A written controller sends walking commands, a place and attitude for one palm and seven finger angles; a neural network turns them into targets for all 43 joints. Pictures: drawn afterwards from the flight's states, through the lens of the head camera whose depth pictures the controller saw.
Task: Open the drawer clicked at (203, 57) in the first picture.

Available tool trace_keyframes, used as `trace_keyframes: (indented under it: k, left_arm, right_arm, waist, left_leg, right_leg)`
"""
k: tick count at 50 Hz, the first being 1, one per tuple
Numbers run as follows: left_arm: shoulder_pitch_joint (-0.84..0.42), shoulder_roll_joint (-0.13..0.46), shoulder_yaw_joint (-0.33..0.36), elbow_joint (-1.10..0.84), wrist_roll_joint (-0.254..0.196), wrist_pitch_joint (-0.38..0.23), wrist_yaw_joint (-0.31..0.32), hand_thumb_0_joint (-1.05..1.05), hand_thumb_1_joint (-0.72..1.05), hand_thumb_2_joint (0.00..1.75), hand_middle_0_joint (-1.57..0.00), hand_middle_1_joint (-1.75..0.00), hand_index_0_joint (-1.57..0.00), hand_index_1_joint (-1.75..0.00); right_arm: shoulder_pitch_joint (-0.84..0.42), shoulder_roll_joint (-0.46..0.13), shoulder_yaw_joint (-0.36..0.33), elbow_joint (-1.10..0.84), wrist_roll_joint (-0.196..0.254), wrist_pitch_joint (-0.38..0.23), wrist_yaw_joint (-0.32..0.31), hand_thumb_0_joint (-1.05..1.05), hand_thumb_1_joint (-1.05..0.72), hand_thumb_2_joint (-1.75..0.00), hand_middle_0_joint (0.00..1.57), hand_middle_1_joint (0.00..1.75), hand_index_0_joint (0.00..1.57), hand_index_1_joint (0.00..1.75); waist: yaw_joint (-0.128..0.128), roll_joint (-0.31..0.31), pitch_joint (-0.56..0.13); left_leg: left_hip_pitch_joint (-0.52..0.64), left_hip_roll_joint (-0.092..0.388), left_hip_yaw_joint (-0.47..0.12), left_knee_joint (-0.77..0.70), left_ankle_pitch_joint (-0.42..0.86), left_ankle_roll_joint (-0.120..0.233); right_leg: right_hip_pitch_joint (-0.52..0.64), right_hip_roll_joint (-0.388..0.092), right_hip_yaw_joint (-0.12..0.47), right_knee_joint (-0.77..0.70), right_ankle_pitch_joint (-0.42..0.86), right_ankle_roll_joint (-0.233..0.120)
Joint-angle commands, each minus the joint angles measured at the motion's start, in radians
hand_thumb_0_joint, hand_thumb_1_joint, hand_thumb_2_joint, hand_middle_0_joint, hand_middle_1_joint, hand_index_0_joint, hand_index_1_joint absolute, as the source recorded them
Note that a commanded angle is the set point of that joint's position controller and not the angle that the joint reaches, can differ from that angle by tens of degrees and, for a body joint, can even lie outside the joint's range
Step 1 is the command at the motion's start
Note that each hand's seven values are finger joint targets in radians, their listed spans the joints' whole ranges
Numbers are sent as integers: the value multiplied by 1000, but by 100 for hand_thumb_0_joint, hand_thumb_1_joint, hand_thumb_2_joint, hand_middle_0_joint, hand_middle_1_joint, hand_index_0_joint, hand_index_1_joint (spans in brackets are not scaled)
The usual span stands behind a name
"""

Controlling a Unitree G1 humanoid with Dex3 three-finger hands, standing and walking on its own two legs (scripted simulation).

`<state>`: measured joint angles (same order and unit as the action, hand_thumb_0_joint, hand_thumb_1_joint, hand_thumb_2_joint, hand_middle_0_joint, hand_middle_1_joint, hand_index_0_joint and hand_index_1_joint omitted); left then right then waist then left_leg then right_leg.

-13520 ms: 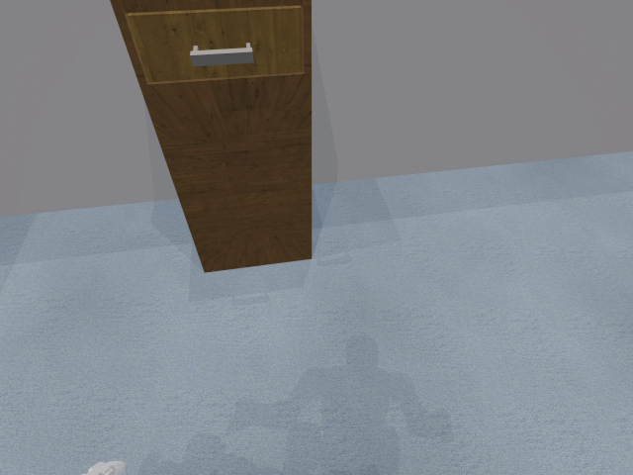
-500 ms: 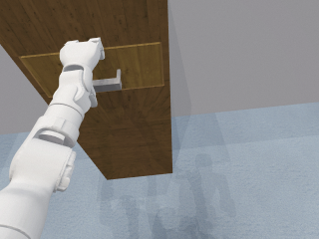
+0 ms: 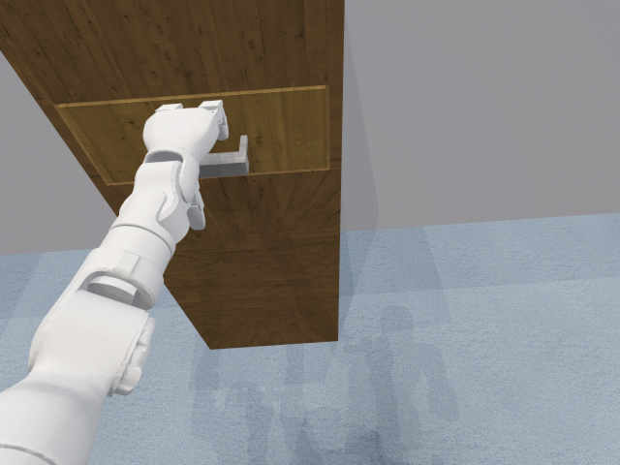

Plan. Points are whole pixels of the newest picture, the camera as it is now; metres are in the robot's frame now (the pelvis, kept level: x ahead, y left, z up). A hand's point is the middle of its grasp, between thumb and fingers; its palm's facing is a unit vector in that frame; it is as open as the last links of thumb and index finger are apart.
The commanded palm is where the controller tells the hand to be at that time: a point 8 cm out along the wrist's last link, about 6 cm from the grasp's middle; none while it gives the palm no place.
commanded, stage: lower the fingers behind the handle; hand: left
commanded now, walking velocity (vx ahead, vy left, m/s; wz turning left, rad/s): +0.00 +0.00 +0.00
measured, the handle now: (202, 155) +0.54 +0.16 +0.10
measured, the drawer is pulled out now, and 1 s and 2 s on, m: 0.00 0.00 0.00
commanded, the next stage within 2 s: close the thumb around the handle in 1.24 s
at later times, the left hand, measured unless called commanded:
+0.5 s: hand (206, 180) +0.49 +0.14 +0.10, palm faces +0.00 -0.02 -1.00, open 13.8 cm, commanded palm +0.47 +0.16 +0.15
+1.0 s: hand (212, 189) +0.49 +0.14 +0.08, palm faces +0.00 -0.02 -1.00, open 13.8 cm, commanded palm +0.47 +0.16 +0.13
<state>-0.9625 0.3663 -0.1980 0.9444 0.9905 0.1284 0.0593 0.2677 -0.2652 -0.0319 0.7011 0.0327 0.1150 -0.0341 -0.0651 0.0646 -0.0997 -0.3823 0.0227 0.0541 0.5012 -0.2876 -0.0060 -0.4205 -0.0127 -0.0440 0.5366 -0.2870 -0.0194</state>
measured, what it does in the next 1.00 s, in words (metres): stands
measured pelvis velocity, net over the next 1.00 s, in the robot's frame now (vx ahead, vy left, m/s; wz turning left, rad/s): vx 0.00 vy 0.00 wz -0.02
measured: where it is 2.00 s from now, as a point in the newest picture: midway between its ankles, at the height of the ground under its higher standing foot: outside the picture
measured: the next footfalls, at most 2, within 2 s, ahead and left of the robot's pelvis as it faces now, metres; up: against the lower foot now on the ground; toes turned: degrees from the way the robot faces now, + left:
none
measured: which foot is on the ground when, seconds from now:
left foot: down 0.00-1.00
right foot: down 0.00-1.00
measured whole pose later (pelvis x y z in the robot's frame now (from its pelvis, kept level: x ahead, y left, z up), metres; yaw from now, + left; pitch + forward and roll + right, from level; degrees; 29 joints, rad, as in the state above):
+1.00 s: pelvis +0.00 +0.00 -0.01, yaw -1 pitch +14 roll +0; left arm -0.92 0.34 -0.14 1.04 1.05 0.10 0.25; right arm 0.32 -0.26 -0.05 0.72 0.00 0.09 -0.02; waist -0.10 0.06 -0.12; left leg -0.49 0.03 0.07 0.57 -0.32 0.00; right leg -0.53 0.00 -0.03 0.59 -0.30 -0.02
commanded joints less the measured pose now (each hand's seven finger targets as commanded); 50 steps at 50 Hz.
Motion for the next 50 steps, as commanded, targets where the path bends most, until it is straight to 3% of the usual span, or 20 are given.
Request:
trace_keyframes:
  k: [1,5,7,10,12,14,18,21,24,29,31,33,34,36,40,41,43,45,47,50]
  left_arm:
    - [-533,251,107,-194,18,-56,56,0,-50,30,-30,-120,-30,-120]
    - [-507,254,124,-183,37,-70,108,0,-50,30,-30,-120,-30,-120]
    - [-521,209,91,-167,43,-56,129,0,-50,30,-30,-120,-30,-120]
    - [-505,211,105,-186,39,-45,142,0,-50,30,-30,-120,-30,-120]
    - [-512,172,73,-184,42,-35,141,0,-50,30,-30,-120,-30,-120]
    - [-482,187,92,-169,35,-29,138,0,-50,30,-30,-120,-30,-120]
    - [-501,177,78,-173,39,-37,143,0,-50,30,-30,-120,-30,-120]
    - [-488,217,118,-154,47,-49,163,0,-50,30,-30,-120,-30,-120]
    - [-485,188,100,-137,57,-50,183,0,-50,30,-30,-120,-30,-120]
    - [-493,204,117,-112,64,-36,207,0,-50,30,-30,-120,-30,-120]
    - [-492,176,93,-127,63,-36,209,0,-50,30,-30,-120,-30,-120]
    - [-453,178,100,-97,64,-30,210,0,-50,30,-30,-120,-30,-120]
    - [-459,163,89,-84,62,-28,208,0,-50,30,-30,-120,-30,-120]
    - [-481,183,100,-90,62,-31,214,0,-50,30,-30,-120,-30,-120]
    - [-491,205,116,-114,71,-49,228,0,-50,30,-30,-120,-30,-120]
    - [-478,196,113,-115,74,-52,234,0,-50,30,-30,-120,-30,-120]
    - [-455,137,74,-97,73,-41,239,0,-50,30,-30,-120,-30,-120]
    - [-452,186,115,-92,67,-34,242,0,-50,30,-30,-120,-30,-120]
    - [-462,189,113,-112,67,-30,243,0,-50,30,-30,-120,-30,-120]
    - [-436,211,127,-104,68,-22,236,0,-50,30,-30,-120,-30,-120]
  right_arm:
    - [48,-123,-41,-90,-6,-35,-19,0,-90,-90,20,30,20,30]
    - [56,-116,-43,-94,-12,-43,-10,0,-90,-90,20,30,20,30]
    - [63,-117,-46,-88,-12,-42,-3,0,-90,-90,20,30,20,30]
    - [76,-120,-55,-90,-14,-43,7,0,-90,-90,20,30,20,30]
    - [78,-119,-58,-85,-15,-39,10,0,-90,-90,20,30,20,30]
    - [79,-125,-60,-85,-15,-37,11,0,-90,-90,20,30,20,30]
    - [85,-123,-59,-77,-15,-35,6,0,-90,-90,20,30,20,30]
    - [95,-123,-59,-72,-18,-39,3,0,-90,-90,20,30,20,30]
    - [99,-121,-60,-73,-19,-44,5,0,-90,-90,20,30,20,30]
    - [111,-127,-63,-65,-22,-49,5,0,-90,-90,20,30,20,30]
    - [115,-122,-66,-68,-23,-52,8,0,-90,-90,20,30,20,30]
    - [117,-124,-65,-67,-23,-49,8,0,-90,-90,20,30,20,30]
    - [116,-126,-65,-64,-22,-49,8,0,-90,-90,20,30,20,30]
    - [120,-128,-65,-61,-20,-51,5,0,-90,-90,20,30,20,30]
    - [130,-126,-68,-62,-26,-56,1,0,-90,-90,20,30,20,30]
    - [130,-122,-68,-62,-27,-58,2,0,-90,-90,20,30,20,30]
    - [132,-119,-70,-59,-27,-59,9,0,-90,-90,20,30,20,30]
    - [130,-126,-70,-58,-25,-56,8,0,-90,-90,20,30,20,30]
    - [124,-122,-69,-60,-26,-54,8,0,-90,-90,20,30,20,30]
    - [119,-125,-66,-61,-25,-49,6,0,-90,-90,20,30,20,30]
  waist:
    - [-27,-112,-356]
    - [-9,-68,-393]
    - [-25,-75,-377]
    - [-14,-63,-435]
    - [-27,-64,-417]
    - [-27,-97,-405]
    - [-36,-86,-374]
    - [-26,-86,-380]
    - [-28,-81,-384]
    - [-38,-94,-401]
    - [-37,-61,-419]
    - [-34,-77,-402]
    - [-47,-97,-387]
    - [-47,-80,-376]
    - [-47,-75,-432]
    - [-38,-53,-444]
    - [-45,-55,-418]
    - [-45,-89,-417]
    - [-38,-65,-439]
    - [-34,-84,-427]
  left_leg:
    - [114,-50,-2,6,352,55]
    - [99,-48,2,20,389,47]
    - [101,-44,0,25,401,45]
    - [126,-42,-2,32,437,45]
    - [131,-40,-4,37,452,45]
    - [121,-42,-4,35,438,49]
    - [107,-43,-5,27,385,49]
    - [89,-42,-4,28,374,49]
    - [83,-43,-6,31,379,46]
    - [71,-41,0,38,373,47]
    - [85,-42,3,44,380,47]
    - [75,-41,3,45,388,47]
    - [68,-42,3,47,385,47]
    - [56,-42,4,45,349,48]
    - [59,-45,3,57,372,50]
    - [63,-45,4,61,385,48]
    - [72,-41,3,65,395,45]
    - [55,-43,5,63,386,48]
    - [57,-47,9,62,387,48]
    - [43,-47,11,59,399,49]
  right_leg:
    - [198,24,35,-28,414,1]
    - [200,27,34,-5,429,-4]
    - [165,33,25,0,423,-5]
    - [183,36,25,5,441,-7]
    - [161,39,18,7,446,-7]
    - [175,40,20,-3,443,-6]
    - [145,41,20,-8,401,-5]
    - [154,41,23,-3,393,-7]
    - [141,44,20,1,379,-10]
    - [142,44,24,5,388,-7]
    - [135,43,25,7,398,-6]
    - [133,46,21,12,406,-6]
    - [127,46,21,6,404,-5]
    - [112,44,24,6,380,-4]
    - [137,42,32,18,412,-3]
    - [137,43,30,25,417,-5]
    - [105,47,21,25,408,-6]
    - [131,46,24,22,427,-3]
    - [151,43,28,23,439,-3]
    - [173,41,28,24,471,-1]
